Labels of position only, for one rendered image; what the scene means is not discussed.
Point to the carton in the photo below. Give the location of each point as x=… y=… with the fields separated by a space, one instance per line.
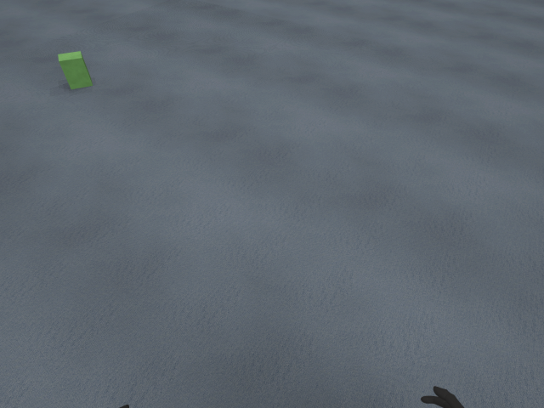
x=75 y=70

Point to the right robot hand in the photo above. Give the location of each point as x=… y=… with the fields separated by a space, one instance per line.
x=445 y=399

